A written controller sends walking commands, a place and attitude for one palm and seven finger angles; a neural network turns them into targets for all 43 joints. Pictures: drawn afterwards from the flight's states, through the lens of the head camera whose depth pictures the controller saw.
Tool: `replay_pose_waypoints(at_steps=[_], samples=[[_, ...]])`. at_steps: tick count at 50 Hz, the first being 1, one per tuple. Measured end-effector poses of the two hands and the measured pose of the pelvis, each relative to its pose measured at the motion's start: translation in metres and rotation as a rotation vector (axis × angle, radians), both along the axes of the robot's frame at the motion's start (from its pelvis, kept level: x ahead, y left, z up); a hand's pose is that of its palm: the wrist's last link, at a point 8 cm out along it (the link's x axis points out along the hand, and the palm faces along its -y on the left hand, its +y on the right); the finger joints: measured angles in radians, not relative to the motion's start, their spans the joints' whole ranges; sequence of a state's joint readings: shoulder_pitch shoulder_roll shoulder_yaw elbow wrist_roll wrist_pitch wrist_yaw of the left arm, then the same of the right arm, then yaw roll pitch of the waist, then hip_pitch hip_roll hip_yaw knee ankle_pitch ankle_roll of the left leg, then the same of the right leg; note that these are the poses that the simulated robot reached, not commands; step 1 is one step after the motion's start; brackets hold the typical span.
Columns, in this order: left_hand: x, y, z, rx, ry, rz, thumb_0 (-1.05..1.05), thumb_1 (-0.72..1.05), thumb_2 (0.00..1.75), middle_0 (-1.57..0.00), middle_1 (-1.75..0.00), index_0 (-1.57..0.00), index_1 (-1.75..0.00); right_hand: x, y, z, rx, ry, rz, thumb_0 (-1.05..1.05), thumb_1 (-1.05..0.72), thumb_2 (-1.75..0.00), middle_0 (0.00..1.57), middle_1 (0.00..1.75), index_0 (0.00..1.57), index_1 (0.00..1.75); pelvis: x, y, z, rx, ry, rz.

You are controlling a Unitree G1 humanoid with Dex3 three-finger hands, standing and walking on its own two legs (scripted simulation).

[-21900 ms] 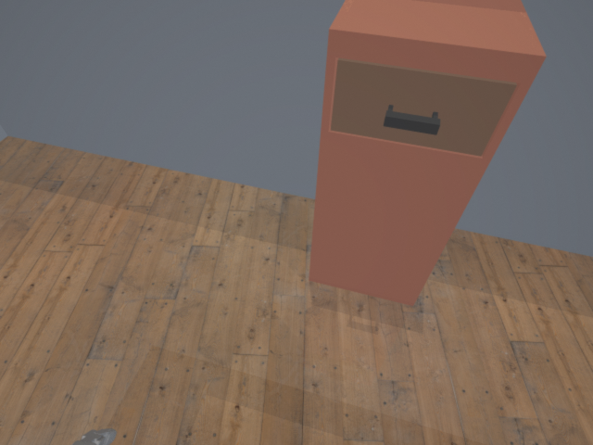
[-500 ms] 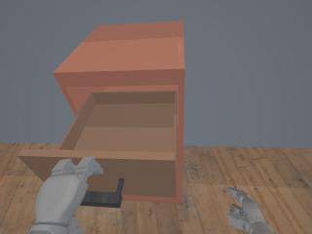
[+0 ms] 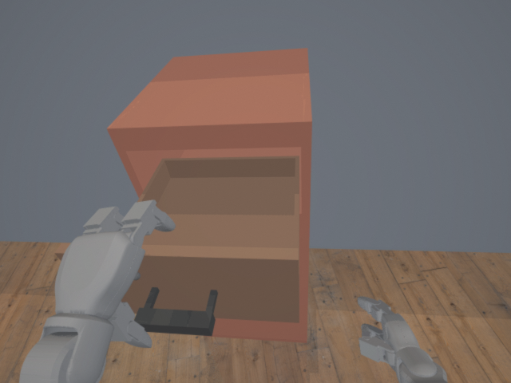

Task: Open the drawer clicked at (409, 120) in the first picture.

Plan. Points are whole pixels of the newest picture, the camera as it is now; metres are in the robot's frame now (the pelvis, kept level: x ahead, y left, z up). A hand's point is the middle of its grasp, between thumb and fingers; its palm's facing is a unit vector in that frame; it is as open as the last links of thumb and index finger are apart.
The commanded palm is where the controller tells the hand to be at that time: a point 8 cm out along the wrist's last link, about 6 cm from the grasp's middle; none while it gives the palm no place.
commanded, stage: lift the hand off the handle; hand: left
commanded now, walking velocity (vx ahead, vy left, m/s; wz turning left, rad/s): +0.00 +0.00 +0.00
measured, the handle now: (179, 308) +0.21 +0.17 +0.04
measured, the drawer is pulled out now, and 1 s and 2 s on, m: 0.27 0.27 0.27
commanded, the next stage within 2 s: draw the hand back to the body in 0.24 s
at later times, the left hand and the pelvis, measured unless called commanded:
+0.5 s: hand (131, 267) +0.18 +0.18 +0.18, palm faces +0.27 -0.16 -0.95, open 13.8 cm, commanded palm +0.13 +0.19 +0.24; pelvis -0.01 -0.02 +0.00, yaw +0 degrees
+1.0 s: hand (107, 279) +0.16 +0.20 +0.18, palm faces +0.22 -0.42 -0.88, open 13.8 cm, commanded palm +0.12 +0.23 +0.24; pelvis +0.00 -0.01 +0.00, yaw +2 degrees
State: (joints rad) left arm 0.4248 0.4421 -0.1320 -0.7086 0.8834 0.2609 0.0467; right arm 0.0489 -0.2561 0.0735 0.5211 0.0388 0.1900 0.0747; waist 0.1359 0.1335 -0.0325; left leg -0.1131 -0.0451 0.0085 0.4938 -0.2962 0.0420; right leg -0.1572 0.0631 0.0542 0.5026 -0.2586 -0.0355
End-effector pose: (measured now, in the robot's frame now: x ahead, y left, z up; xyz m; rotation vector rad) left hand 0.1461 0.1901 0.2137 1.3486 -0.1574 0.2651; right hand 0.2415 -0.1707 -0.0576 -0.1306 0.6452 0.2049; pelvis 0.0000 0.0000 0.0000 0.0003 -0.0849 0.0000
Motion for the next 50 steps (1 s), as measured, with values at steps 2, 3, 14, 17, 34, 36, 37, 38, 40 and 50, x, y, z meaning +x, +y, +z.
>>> replay_pose_waypoints(at_steps=[2,3,14,17,34,36,37,38,40,50], samples=[[0.001,-0.001,0.006,-0.007,-0.012,-0.009,0.00,-0.49,0.30,-0.35,-1.21,-0.33,-1.21,-0.001,-0.002,0.002,0.003,0.001,-0.006,0.01,-0.91,-0.90,0.20,0.30,0.20,0.30,-0.002,-0.001,0.000,0.001,-0.002,-0.003],[0.002,-0.001,0.009,-0.007,-0.017,-0.011,0.00,-0.49,0.30,-0.35,-1.21,-0.33,-1.20,-0.002,-0.003,0.002,0.003,0.001,-0.008,0.01,-0.91,-0.90,0.20,0.30,0.20,0.30,-0.002,-0.002,0.001,0.002,-0.004,-0.004],[0.004,-0.006,0.020,-0.024,-0.022,-0.023,0.00,-0.49,0.30,-0.32,-1.20,-0.32,-1.20,-0.014,-0.023,0.000,-0.002,0.013,-0.039,0.01,-0.91,-0.90,0.20,0.30,0.20,0.30,-0.012,-0.009,0.001,0.007,-0.007,-0.004],[0.003,-0.008,0.017,-0.028,-0.007,-0.029,0.00,-0.49,0.30,-0.32,-1.20,-0.32,-1.20,-0.018,-0.027,-0.003,-0.007,0.020,-0.043,0.01,-0.91,-0.90,0.20,0.30,0.20,0.30,-0.013,-0.011,0.001,0.007,-0.006,-0.004],[0.000,0.014,0.011,0.072,0.080,0.055,0.00,-0.49,0.30,-0.32,-1.20,-0.32,-1.20,-0.023,-0.035,-0.014,-0.023,0.027,-0.053,0.01,-0.91,-0.90,0.20,0.30,0.20,0.30,-0.012,-0.018,0.000,0.007,0.002,0.016],[0.000,0.016,0.010,0.082,0.097,0.054,0.00,-0.49,0.30,-0.32,-1.20,-0.32,-1.20,-0.021,-0.034,-0.014,-0.030,0.025,-0.053,0.01,-0.91,-0.90,0.20,0.30,0.20,0.30,-0.011,-0.017,0.000,0.007,0.004,0.018],[0.001,0.017,0.011,0.092,0.103,0.054,0.00,-0.49,0.30,-0.32,-1.20,-0.32,-1.20,-0.020,-0.034,-0.014,-0.034,0.022,-0.051,0.01,-0.91,-0.90,0.20,0.30,0.20,0.30,-0.011,-0.017,0.000,0.006,0.005,0.019],[0.000,0.019,0.011,0.102,0.107,0.054,0.00,-0.49,0.30,-0.32,-1.20,-0.32,-1.20,-0.019,-0.034,-0.013,-0.037,0.020,-0.051,0.01,-0.91,-0.90,0.20,0.30,0.20,0.30,-0.010,-0.017,0.000,0.006,0.007,0.020],[-0.001,0.024,0.012,0.110,0.115,0.058,0.00,-0.49,0.30,-0.32,-1.20,-0.32,-1.20,-0.017,-0.034,-0.012,-0.039,0.015,-0.052,0.01,-0.91,-0.90,0.20,0.30,0.20,0.30,-0.009,-0.017,0.001,0.006,0.010,0.022],[-0.014,0.034,0.013,-0.232,0.047,-0.040,0.00,-0.49,0.30,-0.32,-1.19,-0.32,-1.20,-0.011,-0.029,-0.004,-0.059,-0.047,-0.069,0.01,-0.91,-0.90,0.20,0.30,0.20,0.30,-0.005,-0.011,0.001,-0.005,0.012,0.043]])
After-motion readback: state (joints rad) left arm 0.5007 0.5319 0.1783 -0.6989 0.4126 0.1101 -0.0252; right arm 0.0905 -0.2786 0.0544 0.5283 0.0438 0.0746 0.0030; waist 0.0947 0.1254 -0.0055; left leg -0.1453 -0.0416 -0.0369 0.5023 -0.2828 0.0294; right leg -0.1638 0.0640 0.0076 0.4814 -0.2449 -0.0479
